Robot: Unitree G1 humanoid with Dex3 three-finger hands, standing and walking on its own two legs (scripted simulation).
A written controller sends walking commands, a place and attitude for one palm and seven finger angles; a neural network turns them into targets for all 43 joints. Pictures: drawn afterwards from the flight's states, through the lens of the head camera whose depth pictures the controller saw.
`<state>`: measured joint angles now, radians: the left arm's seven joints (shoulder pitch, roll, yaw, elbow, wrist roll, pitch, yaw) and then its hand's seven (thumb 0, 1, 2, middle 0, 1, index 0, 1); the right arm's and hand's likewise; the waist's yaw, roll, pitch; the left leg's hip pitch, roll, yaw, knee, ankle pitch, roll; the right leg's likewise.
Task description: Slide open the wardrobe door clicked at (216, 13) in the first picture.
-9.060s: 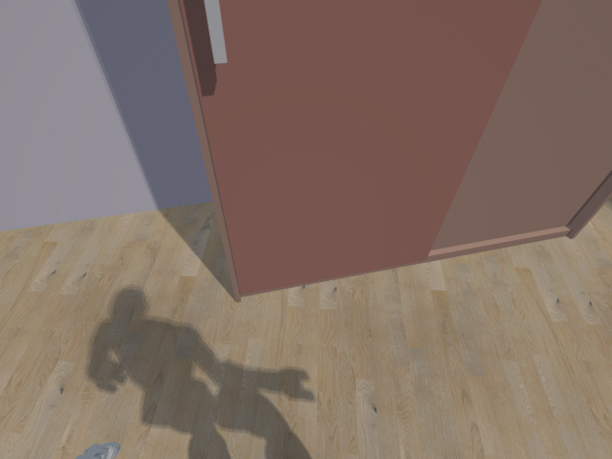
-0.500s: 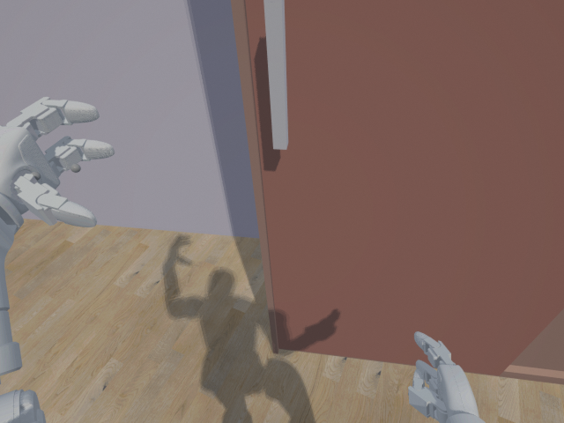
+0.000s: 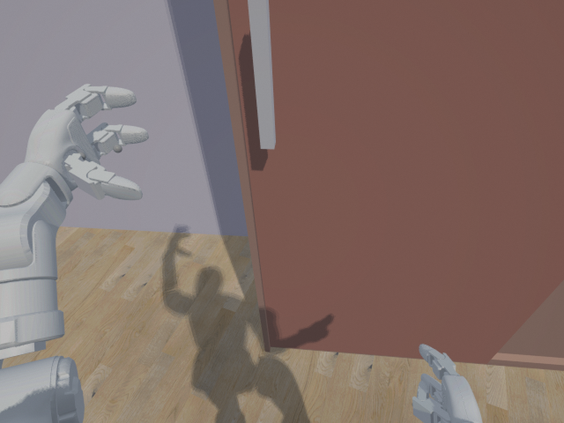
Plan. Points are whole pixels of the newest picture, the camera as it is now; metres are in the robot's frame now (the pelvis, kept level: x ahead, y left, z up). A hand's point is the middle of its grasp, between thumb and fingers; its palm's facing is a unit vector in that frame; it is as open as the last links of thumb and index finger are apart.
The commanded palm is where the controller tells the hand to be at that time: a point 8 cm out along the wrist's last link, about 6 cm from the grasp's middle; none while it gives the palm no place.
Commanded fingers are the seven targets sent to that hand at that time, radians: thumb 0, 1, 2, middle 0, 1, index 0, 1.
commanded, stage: move the hooked fingers beside the handle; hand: left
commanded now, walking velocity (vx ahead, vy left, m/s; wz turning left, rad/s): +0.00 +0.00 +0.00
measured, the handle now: (265, 75) +0.53 +0.08 +0.27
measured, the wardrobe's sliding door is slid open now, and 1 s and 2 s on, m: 0.00 0.00 0.00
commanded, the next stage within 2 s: feel for the door with the fingertips in 1.78 s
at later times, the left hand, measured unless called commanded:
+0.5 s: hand (175, 125) +0.40 +0.18 +0.26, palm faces +0.03 -1.00 -0.03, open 14.0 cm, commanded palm +0.38 +0.23 +0.26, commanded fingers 0.00 -0.50 0.30 -0.30 -1.20 -0.30 -1.20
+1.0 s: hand (218, 103) +0.47 +0.14 +0.26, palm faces +0.03 -1.00 +0.00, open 14.0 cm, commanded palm +0.44 +0.20 +0.26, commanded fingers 0.00 -0.50 0.30 -0.30 -1.20 -0.30 -1.20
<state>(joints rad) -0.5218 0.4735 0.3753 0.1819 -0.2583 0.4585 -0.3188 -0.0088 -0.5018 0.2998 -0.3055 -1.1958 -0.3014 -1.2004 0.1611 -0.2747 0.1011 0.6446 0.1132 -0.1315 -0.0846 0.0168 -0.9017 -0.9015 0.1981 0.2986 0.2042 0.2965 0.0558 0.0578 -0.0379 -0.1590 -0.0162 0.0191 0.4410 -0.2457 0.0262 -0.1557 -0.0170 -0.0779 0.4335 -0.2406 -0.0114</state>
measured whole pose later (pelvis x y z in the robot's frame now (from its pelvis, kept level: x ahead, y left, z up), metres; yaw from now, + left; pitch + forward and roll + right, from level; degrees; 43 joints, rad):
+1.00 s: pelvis +0.00 +0.00 +0.00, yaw -2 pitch +1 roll +0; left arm -0.98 0.38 0.27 0.78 -0.14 0.26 -0.11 -0.01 -0.50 0.30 -0.30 -1.20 -0.30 -1.20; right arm 0.29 -0.28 0.05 0.71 0.09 -0.10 -0.09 0.01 -0.90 -0.90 0.20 0.30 0.20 0.30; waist -0.03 0.04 -0.03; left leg -0.20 0.00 0.04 0.39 -0.22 0.02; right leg -0.21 0.00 -0.05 0.39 -0.21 -0.02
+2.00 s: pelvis +0.01 +0.00 +0.00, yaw -2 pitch +2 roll +0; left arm -0.97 0.32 0.25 0.76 -0.14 0.23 -0.07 -0.01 -0.50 0.30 -0.30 -1.20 -0.30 -1.20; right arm 0.32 -0.27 0.05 0.72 0.08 -0.08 -0.07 0.01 -0.90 -0.90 0.20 0.30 0.20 0.30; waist -0.03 0.04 -0.04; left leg -0.20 -0.01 0.06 0.40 -0.23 0.03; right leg -0.21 0.00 -0.04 0.39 -0.21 -0.01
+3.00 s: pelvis +0.00 +0.00 +0.00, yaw -3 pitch +3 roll +0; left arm -1.02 0.28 0.25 0.83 -0.11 0.17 -0.01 -0.01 -0.50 0.30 -0.32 -1.21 -0.31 -1.21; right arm 0.34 -0.26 0.03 0.72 0.07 -0.10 -0.06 0.01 -0.90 -0.90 0.20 0.30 0.20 0.30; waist -0.05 0.05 -0.05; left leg -0.23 0.00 0.06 0.41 -0.23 0.03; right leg -0.24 0.01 -0.03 0.40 -0.20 -0.01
